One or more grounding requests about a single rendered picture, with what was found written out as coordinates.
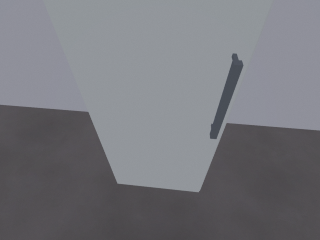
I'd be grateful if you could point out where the fridge door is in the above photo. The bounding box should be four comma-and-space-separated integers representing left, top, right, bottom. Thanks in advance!
43, 0, 273, 193

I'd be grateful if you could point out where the handle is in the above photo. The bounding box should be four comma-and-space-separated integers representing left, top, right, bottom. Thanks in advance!
210, 53, 244, 139

